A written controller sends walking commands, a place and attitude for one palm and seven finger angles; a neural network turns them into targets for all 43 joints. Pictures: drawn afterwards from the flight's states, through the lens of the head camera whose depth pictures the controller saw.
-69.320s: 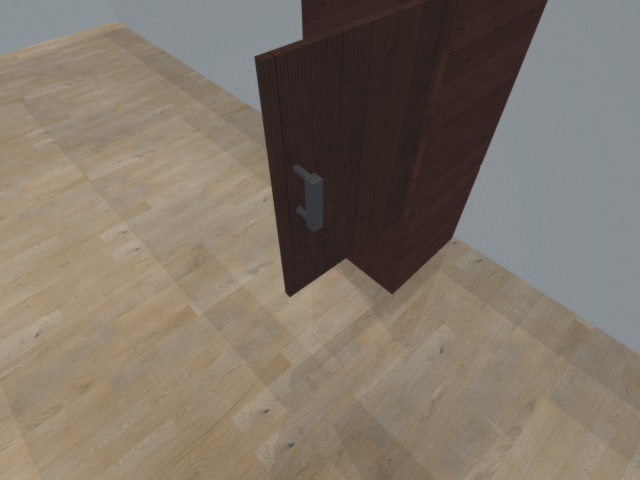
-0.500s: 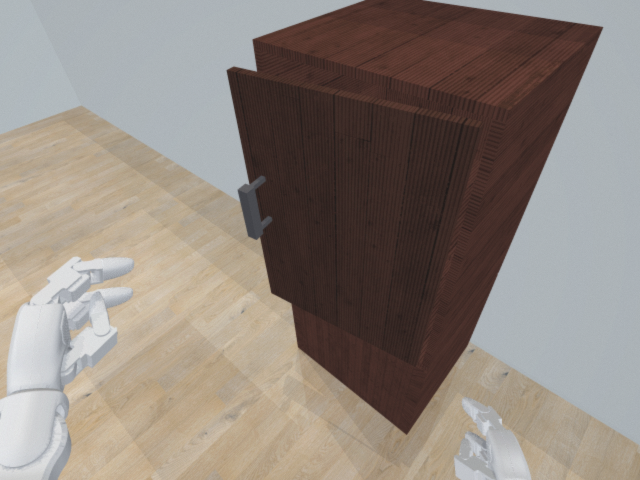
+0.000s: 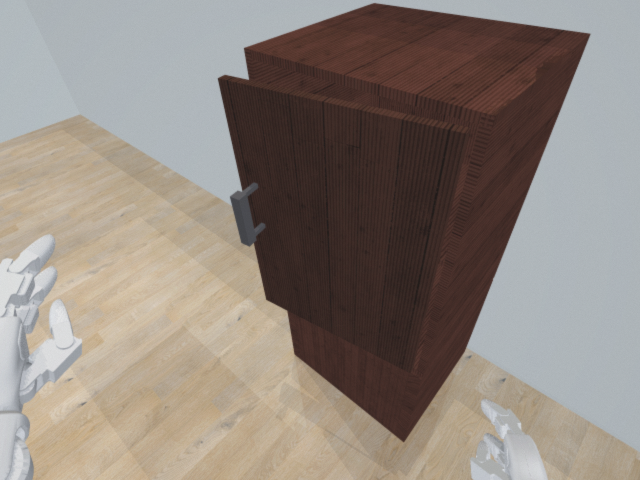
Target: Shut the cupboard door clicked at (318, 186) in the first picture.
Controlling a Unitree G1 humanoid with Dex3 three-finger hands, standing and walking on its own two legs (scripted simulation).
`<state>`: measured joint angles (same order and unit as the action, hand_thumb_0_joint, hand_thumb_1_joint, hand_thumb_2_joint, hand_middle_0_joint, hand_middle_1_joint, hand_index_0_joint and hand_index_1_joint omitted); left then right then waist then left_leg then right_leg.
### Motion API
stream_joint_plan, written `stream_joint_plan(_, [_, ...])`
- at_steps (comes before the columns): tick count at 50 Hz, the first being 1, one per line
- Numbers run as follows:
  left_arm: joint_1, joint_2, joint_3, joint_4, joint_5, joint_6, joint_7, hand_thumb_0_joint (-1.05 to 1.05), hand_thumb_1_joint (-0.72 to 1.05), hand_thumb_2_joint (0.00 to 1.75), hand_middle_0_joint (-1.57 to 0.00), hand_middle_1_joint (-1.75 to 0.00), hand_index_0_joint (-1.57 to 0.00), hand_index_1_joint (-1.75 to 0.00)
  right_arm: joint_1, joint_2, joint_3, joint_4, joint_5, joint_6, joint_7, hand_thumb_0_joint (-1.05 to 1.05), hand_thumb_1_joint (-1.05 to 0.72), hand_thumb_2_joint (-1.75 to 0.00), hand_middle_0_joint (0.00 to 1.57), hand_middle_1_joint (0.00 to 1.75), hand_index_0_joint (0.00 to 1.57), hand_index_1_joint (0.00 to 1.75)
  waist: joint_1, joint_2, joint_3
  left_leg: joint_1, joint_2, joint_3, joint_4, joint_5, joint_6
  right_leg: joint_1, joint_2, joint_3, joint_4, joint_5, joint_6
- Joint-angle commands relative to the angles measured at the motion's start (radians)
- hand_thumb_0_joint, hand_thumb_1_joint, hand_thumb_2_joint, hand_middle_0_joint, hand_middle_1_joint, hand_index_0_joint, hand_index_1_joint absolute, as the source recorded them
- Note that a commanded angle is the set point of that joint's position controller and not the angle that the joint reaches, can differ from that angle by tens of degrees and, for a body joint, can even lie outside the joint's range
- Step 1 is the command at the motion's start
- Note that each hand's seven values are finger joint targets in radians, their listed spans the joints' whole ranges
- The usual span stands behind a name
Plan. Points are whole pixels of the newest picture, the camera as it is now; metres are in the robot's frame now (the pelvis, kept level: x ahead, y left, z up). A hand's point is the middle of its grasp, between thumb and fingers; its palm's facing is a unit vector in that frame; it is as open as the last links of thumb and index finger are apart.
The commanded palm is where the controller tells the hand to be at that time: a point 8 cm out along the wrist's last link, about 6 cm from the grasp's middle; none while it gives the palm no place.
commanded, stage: step back with the hand held close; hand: left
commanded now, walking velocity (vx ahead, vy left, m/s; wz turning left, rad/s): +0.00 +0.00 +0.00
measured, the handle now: (250, 213) +0.60 +0.22 -0.01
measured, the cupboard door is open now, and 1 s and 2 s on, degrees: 9 9 9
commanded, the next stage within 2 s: stop stepping back and stand still in 1.20 s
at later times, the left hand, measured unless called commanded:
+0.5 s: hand (38, 354) +0.18 +0.30 +0.15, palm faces +0.37 -0.79 -0.50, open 7.4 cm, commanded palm +0.12 +0.33 +0.18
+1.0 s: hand out of the picture +0.06 +0.30 +0.17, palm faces +0.52 -0.77 -0.38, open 7.4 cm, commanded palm +0.00 +0.33 +0.18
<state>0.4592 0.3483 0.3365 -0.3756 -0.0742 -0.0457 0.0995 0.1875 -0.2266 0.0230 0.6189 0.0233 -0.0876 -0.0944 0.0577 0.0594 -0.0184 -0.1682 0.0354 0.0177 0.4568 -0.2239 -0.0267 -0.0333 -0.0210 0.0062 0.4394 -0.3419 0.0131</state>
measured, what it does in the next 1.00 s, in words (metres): shifts its weight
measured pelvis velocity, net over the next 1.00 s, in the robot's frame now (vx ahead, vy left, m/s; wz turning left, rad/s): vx -0.13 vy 0.03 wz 0.04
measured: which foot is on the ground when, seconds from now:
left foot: down 0.00-1.00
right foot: down 0.00-1.00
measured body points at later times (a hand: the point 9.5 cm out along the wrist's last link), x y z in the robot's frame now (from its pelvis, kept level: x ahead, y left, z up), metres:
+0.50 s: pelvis -0.03 +0.03 +0.00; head -0.02 +0.02 +0.45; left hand +0.15 +0.34 +0.18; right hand +0.15 -0.21 -0.09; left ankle +0.02 +0.14 -0.74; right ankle -0.06 -0.13 -0.74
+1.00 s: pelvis -0.13 +0.03 -0.02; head -0.14 +0.03 +0.43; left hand +0.02 +0.33 +0.19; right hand +0.04 -0.21 -0.10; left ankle +0.01 +0.14 -0.73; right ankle -0.06 -0.12 -0.74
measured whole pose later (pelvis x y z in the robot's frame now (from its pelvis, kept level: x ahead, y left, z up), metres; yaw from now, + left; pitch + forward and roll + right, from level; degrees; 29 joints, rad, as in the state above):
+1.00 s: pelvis -0.13 +0.03 -0.02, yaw +2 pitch -2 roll -2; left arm 0.49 0.39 0.40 -0.48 -0.04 -0.23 0.18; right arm 0.24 -0.23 0.01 0.64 0.00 -0.07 -0.09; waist 0.02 0.03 -0.01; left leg -0.49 0.03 0.00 0.63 -0.26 0.01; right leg -0.33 -0.02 0.00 0.58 -0.23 0.04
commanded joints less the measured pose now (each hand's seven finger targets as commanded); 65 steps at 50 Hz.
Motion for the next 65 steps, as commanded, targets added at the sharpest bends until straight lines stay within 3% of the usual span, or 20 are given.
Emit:
stream_joint_plan(1, [-0.095,0.199,0.142,-0.196,-0.005,-0.070,0.018,0.00,0.90,0.90,-0.20,-0.30,-0.20,-0.30,-0.146,-0.083,-0.032,-0.164,-0.003,-0.048,-0.008,0.00,-0.90,-0.90,0.20,0.30,0.20,0.30,0.007,-0.005,-0.026,0.110,-0.024,0.042,-0.043,0.188,0.056,-0.148,0.018,-0.042,-0.089,0.312,0.000])
stream_joint_plan(6, [-0.092,0.189,0.131,-0.186,-0.006,-0.064,0.013,0.00,0.90,0.90,-0.20,-0.30,-0.20,-0.30,-0.144,-0.085,-0.034,-0.167,-0.004,-0.041,-0.007,0.00,-0.90,-0.90,0.20,0.30,0.20,0.30,0.005,-0.025,-0.028,0.115,-0.023,0.045,-0.045,0.192,0.059,-0.149,0.019,-0.042,-0.092,0.317,0.004])
stream_joint_plan(7, [-0.174,0.293,0.212,-0.225,0.003,-0.103,0.021,0.00,0.90,0.90,-0.20,-0.30,-0.20,-0.30,-0.128,-0.109,-0.040,-0.178,-0.003,-0.017,-0.002,0.00,-0.90,-0.90,0.20,0.30,0.20,0.30,-0.033,-0.041,-0.003,0.053,-0.006,0.037,0.044,0.154,0.073,-0.230,-0.047,0.017,-0.143,0.384,0.000])
stream_joint_plan(10, [-0.075,0.238,0.158,-0.156,0.008,-0.129,0.016,0.00,0.90,0.90,-0.20,-0.30,-0.20,-0.30,-0.133,-0.094,-0.045,-0.160,-0.009,0.019,-0.003,0.00,-0.90,-0.90,0.20,0.30,0.20,0.30,-0.045,-0.095,-0.037,0.009,-0.014,0.027,0.097,0.171,0.064,-0.218,-0.100,0.027,-0.104,0.533,-0.013])
stream_joint_plan(15, [0.005,0.259,0.187,-0.220,0.001,-0.132,0.028,0.00,0.90,0.90,-0.20,-0.30,-0.20,-0.30,-0.118,-0.106,-0.059,-0.195,-0.002,0.063,-0.012,0.00,-0.90,-0.90,0.20,0.30,0.20,0.30,-0.047,-0.018,-0.158,0.055,0.021,0.018,0.062,0.441,0.063,-0.163,-0.057,-0.023,0.000,0.590,0.006])
stream_joint_plan(20, [0.036,0.279,0.210,-0.258,-0.004,-0.126,0.044,0.00,0.90,0.90,-0.20,-0.30,-0.20,-0.30,-0.110,-0.113,-0.064,-0.221,0.000,0.090,-0.018,0.00,-0.90,-0.90,0.20,0.30,0.20,0.30,-0.046,0.000,-0.200,0.036,0.045,-0.001,0.029,0.499,0.060,-0.135,-0.026,-0.029,0.044,0.547,0.008])
stream_joint_plan(25, [0.070,0.272,0.209,-0.272,-0.009,-0.135,0.054,0.00,0.90,0.90,-0.20,-0.30,-0.20,-0.30,-0.106,-0.118,-0.064,-0.230,0.002,0.090,-0.015,0.00,-0.90,-0.90,0.20,0.30,0.20,0.30,-0.048,0.029,-0.170,-0.065,0.059,-0.024,-0.029,0.317,0.060,-0.136,-0.008,-0.023,0.048,0.380,0.011])
stream_joint_plan(33, [0.051,0.252,0.233,-0.260,0.017,-0.199,0.065,0.00,0.90,0.90,-0.20,-0.30,-0.20,-0.30,-0.096,-0.142,-0.066,-0.226,-0.002,0.035,-0.015,0.00,-0.90,-0.90,0.20,0.30,0.20,0.30,-0.052,0.134,-0.053,-0.493,0.112,-0.139,-0.211,-0.412,0.112,0.005,0.057,-0.024,0.144,0.102,0.018])
stream_joint_plan(39, [0.004,0.276,0.244,-0.325,0.032,-0.232,0.069,0.00,0.90,0.90,-0.20,-0.30,-0.20,-0.30,-0.074,-0.142,-0.072,-0.203,-0.013,-0.016,-0.011,0.00,-0.90,-0.90,0.20,0.30,0.20,0.30,-0.055,0.085,-0.071,-0.449,0.079,-0.106,-0.114,-0.435,0.096,-0.097,0.039,0.024,0.089,-0.021,-0.005])
stream_joint_plan(44, [-0.057,0.276,0.212,-0.315,0.023,-0.238,0.090,0.00,0.90,0.90,-0.20,-0.30,-0.20,-0.30,-0.043,-0.120,-0.069,-0.146,-0.032,-0.036,-0.011,0.00,-0.90,-0.90,0.20,0.30,0.20,0.30,-0.071,-0.055,-0.035,-0.175,-0.003,-0.028,0.103,-0.250,0.036,-0.462,-0.075,0.152,-0.125,-0.244,-0.064])
stream_joint_plan(47, [-0.097,0.260,0.184,-0.288,0.026,-0.244,0.103,0.00,0.90,0.90,-0.20,-0.30,-0.20,-0.30,-0.040,-0.110,-0.060,-0.128,-0.031,-0.039,-0.014,0.00,-0.90,-0.90,0.20,0.30,0.20,0.30,-0.078,-0.085,-0.020,-0.126,0.000,-0.036,0.130,-0.204,0.034,-0.529,-0.088,0.119,-0.122,-0.228,-0.056])
stream_joint_plan(50, [-0.095,0.263,0.190,-0.289,0.024,-0.256,0.100,0.00,0.90,0.90,-0.20,-0.30,-0.20,-0.30,-0.052,-0.118,-0.060,-0.139,-0.025,-0.046,-0.019,0.00,-0.90,-0.90,0.20,0.30,0.20,0.30,-0.077,-0.003,-0.006,-0.228,0.053,-0.123,-0.028,-0.330,0.052,-0.456,-0.013,0.046,-0.031,-0.249,-0.023])
stream_joint_plan(54, [-0.034,0.294,0.261,-0.282,0.025,-0.278,0.084,0.00,0.90,0.90,-0.20,-0.30,-0.20,-0.30,-0.091,-0.130,-0.081,-0.159,-0.021,-0.054,-0.014,0.00,-0.90,-0.90,0.20,0.30,0.20,0.30,-0.051,0.187,-0.073,-0.534,0.181,-0.247,-0.246,-0.493,0.114,-0.090,0.104,-0.025,0.293,-0.058,-0.003])
stream_joint_plan(56, [0.018,0.303,0.275,-0.324,0.015,-0.283,0.071,0.00,0.90,0.90,-0.20,-0.30,-0.20,-0.30,-0.090,-0.117,-0.087,-0.165,-0.022,-0.054,0.001,0.00,-0.90,-0.90,0.20,0.30,0.20,0.30,-0.050,0.157,-0.121,-0.496,0.158,-0.161,-0.166,-0.449,0.097,-0.092,0.083,-0.011,0.259,-0.087,-0.025])
stream_joint_plan(58, [0.079,0.316,0.288,-0.349,0.008,-0.279,0.070,0.00,0.90,0.90,-0.20,-0.30,-0.20,-0.30,-0.077,-0.102,-0.090,-0.169,-0.021,-0.048,0.017,0.00,-0.90,-0.90,0.20,0.30,0.20,0.30,-0.054,0.062,-0.111,-0.415,0.066,-0.040,0.016,-0.398,0.048,-0.247,-0.001,0.101,0.082,-0.235,-0.077])
stream_joint_plan(59, [0.090,0.350,0.314,-0.368,0.007,-0.274,0.077,0.00,0.90,0.90,-0.20,-0.30,-0.20,-0.30,-0.070,-0.098,-0.098,-0.159,-0.021,-0.042,0.022,0.00,-0.90,-0.90,0.20,0.30,0.20,0.30,-0.054,-0.053,-0.116,-0.268,-0.004,0.016,0.255,-0.329,0.004,-0.456,-0.109,0.250,-0.094,-0.407,-0.124])
stream_joint_plan(60, [0.105,0.329,0.278,-0.352,0.011,-0.257,0.088,0.00,0.90,0.90,-0.20,-0.30,-0.20,-0.30,-0.049,-0.070,-0.094,-0.134,-0.023,-0.022,0.030,0.00,-0.90,-0.90,0.20,0.30,0.20,0.30,-0.056,-0.208,-0.102,-0.183,-0.056,0.041,0.548,-0.213,-0.035,-0.617,-0.289,0.446,-0.265,-0.515,-0.198])
stream_joint_plan(61, [0.076,0.311,0.254,-0.358,0.022,-0.235,0.090,0.00,0.90,0.90,-0.20,-0.30,-0.20,-0.30,-0.057,-0.080,-0.099,-0.114,-0.034,0.005,0.044,0.00,-0.90,-0.90,0.20,0.30,0.20,0.30,-0.047,-0.254,-0.077,-0.246,-0.037,-0.010,0.740,-0.209,-0.026,-0.612,-0.336,0.451,-0.281,-0.397,-0.226])
stream_joint_plan(63, [-0.045,0.302,0.255,-0.345,0.038,-0.223,0.100,0.00,0.90,0.90,-0.20,-0.30,-0.20,-0.30,-0.035,-0.051,-0.063,-0.132,-0.045,0.008,0.029,0.00,-0.90,-0.90,0.20,0.30,0.20,0.30,-0.063,-0.292,-0.012,-0.184,0.026,-0.036,0.596,-0.287,0.003,-0.658,-0.247,0.258,-0.206,-0.193,-0.145])
stream_joint_plan(65, [-0.163,0.264,0.189,-0.294,0.035,-0.218,0.097,0.00,0.90,0.90,-0.20,-0.30,-0.20,-0.30,-0.005,-0.089,-0.053,-0.100,-0.037,-0.005,-0.003,0.00,-0.90,-0.90,0.20,0.30,0.20,0.30,-0.102,-0.188,0.067,-0.088,0.010,-0.027,0.132,-0.217,0.020,-0.689,-0.131,0.124,-0.048,-0.218,-0.051])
